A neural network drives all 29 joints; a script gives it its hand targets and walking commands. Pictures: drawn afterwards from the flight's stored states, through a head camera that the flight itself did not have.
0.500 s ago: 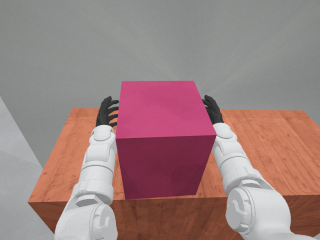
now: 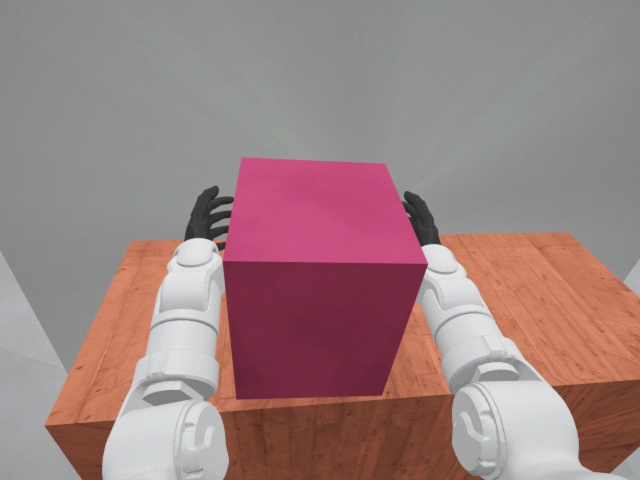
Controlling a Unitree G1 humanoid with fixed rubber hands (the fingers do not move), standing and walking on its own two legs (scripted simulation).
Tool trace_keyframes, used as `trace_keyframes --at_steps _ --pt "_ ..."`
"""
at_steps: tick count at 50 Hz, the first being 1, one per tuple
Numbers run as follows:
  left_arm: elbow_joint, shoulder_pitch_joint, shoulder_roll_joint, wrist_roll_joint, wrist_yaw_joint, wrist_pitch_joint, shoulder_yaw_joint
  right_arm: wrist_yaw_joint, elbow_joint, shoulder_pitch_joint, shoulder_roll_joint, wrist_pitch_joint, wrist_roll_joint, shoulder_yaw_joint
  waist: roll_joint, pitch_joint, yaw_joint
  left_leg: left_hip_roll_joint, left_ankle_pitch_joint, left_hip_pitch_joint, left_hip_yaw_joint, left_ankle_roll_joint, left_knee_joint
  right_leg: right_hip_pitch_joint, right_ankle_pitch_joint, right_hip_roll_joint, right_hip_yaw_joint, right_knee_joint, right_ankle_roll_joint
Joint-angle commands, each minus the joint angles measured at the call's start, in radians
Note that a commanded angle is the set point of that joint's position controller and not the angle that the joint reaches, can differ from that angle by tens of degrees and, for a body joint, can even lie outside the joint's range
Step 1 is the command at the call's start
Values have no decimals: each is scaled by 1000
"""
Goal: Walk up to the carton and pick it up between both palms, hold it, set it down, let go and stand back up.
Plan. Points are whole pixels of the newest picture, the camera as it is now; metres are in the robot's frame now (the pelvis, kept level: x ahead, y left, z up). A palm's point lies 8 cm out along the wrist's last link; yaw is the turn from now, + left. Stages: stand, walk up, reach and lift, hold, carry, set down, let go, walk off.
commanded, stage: reach and lift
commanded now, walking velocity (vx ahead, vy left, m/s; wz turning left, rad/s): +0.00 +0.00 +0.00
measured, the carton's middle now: (312, 278) +0.38 +0.02 +0.12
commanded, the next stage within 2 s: hold in 1.02 s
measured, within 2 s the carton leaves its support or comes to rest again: neither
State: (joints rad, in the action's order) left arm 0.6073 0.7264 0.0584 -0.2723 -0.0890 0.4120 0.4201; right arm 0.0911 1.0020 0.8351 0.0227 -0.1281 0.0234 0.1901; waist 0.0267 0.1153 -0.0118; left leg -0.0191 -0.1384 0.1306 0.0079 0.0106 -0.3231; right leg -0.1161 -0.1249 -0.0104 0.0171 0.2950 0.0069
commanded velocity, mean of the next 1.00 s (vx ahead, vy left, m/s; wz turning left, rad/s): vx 0.00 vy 0.00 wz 0.00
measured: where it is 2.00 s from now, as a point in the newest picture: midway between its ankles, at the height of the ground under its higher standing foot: outside the picture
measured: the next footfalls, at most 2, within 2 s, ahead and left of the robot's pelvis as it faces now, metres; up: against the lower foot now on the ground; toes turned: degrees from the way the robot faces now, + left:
none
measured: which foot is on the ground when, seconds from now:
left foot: down 0.00-1.00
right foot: down 0.00-1.00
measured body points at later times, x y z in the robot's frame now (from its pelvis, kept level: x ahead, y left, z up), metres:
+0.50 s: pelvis +0.01 +0.01 +0.00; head -0.06 +0.02 +0.45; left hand +0.40 +0.16 +0.20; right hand +0.40 -0.13 +0.20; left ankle +0.03 +0.13 -0.75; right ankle +0.03 -0.11 -0.75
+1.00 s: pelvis +0.01 +0.01 +0.00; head -0.06 +0.02 +0.45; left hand +0.40 +0.16 +0.21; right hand +0.40 -0.13 +0.21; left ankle +0.03 +0.13 -0.75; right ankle +0.03 -0.11 -0.75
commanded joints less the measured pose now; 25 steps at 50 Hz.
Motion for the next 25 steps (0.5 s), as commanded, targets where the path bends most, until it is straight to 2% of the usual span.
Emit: trace_keyframes --at_steps 1,2,3,4,5,6,7,8,9,10,11,12,13,14,15,16,17,18,19,20,21,22,23,24,25 --pt "-96 710 477 50 203 -6 -391 -96 -249 676 -617 12 -38 -187 -2 188 -42 73 -77 -28 -64 -21 88 169 -42 -8 37 -56 -38" --pt "-115 715 471 69 214 -8 -399 -86 -350 726 -641 19 -57 -229 25 252 -28 76 -73 -33 -67 -28 73 184 -26 -7 31 -59 -45" --pt "-192 751 475 123 216 -18 -432 -69 -411 720 -696 20 -91 -291 70 308 -35 79 -15 -40 -61 -32 61 232 67 -4 19 -41 -58" --pt "-119 672 472 58 214 -3 -390 -71 -322 663 -648 1 -88 -278 47 234 -30 75 3 -43 -51 -22 65 235 97 -13 29 -39 -52" --pt "-53 636 464 58 218 14 -373 -75 -339 713 -612 7 -78 -255 47 229 -22 78 -31 -17 -61 -25 78 230 56 -9 30 -49 -58" --pt "-138 636 449 51 221 12 -370 -67 -337 664 -632 -11 -95 -286 55 257 -26 78 24 -46 -58 -29 69 260 123 -10 34 -39 -64" --pt "-168 665 476 65 225 10 -414 -56 -362 683 -629 -6 -104 -307 31 282 -55 85 90 -61 -53 -18 51 288 202 -14 35 -27 -61" --pt "-178 662 474 72 222 11 -428 -50 -326 648 -616 -16 -107 -289 16 284 -73 81 103 -82 -51 -4 50 290 206 -18 32 -28 -58" --pt "-192 661 462 56 225 16 -432 -45 -331 624 -614 -21 -129 -304 -5 260 -68 89 116 -90 -53 4 35 294 217 -13 32 -28 -64" --pt "-128 609 467 24 227 38 -397 -49 -281 637 -584 -41 -129 -307 4 195 -55 82 104 -99 -50 -1 51 249 160 -27 43 -39 -60" --pt "-150 604 468 48 235 51 -425 -32 -345 630 -576 -37 -133 -303 19 233 -80 81 121 -117 -46 7 39 261 175 -31 41 -44 -58" --pt "-136 610 447 63 251 56 -419 -14 -407 641 -608 -39 -135 -324 57 238 -89 90 109 -115 -53 -7 28 267 222 -17 32 -43 -76" --pt "-207 624 459 76 247 54 -421 -16 -466 678 -613 -32 -173 -366 44 306 -52 84 190 -136 -43 -6 19 310 262 -27 36 -31 -71" --pt "-226 625 473 56 232 49 -424 -23 -432 688 -600 -35 -190 -376 25 309 -40 79 211 -133 -31 -2 24 309 271 -39 46 -20 -65" --pt "-263 650 488 86 230 46 -452 -16 -474 681 -607 -32 -220 -395 1 350 -50 85 256 -147 -32 10 1 310 308 -41 37 -14 -67" --pt "-303 616 513 98 231 46 -486 -5 -535 661 -621 -37 -243 -438 16 376 -72 86 307 -151 -25 9 -20 356 401 -44 35 0 -63" --pt "-265 598 486 94 233 46 -472 -2 -550 694 -627 -43 -244 -451 29 389 -55 93 288 -160 -32 6 -23 354 399 -39 28 -8 -71" --pt "-324 636 490 108 233 48 -511 4 -581 680 -624 -44 -257 -464 -3 397 -68 88 307 -167 -24 15 -35 345 411 -42 32 -1 -69" --pt "-286 609 481 79 225 57 -496 -1 -495 628 -601 -70 -248 -435 -13 330 -65 86 243 -171 -26 18 -11 293 323 -42 35 -16 -67" --pt "-248 628 438 47 233 71 -439 -1 -429 603 -593 -84 -210 -403 24 251 -65 86 156 -155 -32 -2 13 264 217 -36 45 -31 -74" --pt "-228 606 437 30 233 87 -436 -12 -409 608 -578 -93 -207 -399 15 197 -49 84 128 -138 -32 -3 23 223 157 -37 44 -48 -57" --pt "-226 630 431 42 242 93 -426 -13 -395 593 -588 -102 -186 -374 39 172 -58 81 66 -111 -29 -13 42 214 107 -32 45 -50 -59" --pt "-206 608 429 28 245 106 -425 -18 -371 589 -542 -111 -182 -341 -1 169 -71 76 57 -125 -30 -1 50 195 51 -38 47 -59 -51" --pt "-194 631 444 24 245 113 -427 -25 -361 624 -541 -114 -178 -337 -13 135 -70 73 16 -120 -33 -2 63 167 6 -39 54 -64 -47" --pt "-227 658 436 15 243 112 -413 -31 -359 615 -567 -113 -177 -341 14 155 -56 67 36 -123 -35 -8 62 181 9 -47 65 -61 -45"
